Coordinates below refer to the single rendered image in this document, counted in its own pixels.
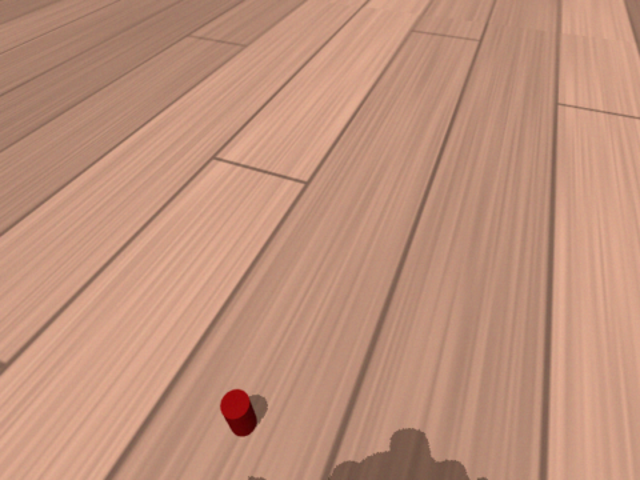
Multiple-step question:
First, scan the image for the can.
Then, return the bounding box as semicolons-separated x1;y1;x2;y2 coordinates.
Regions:
220;389;257;437

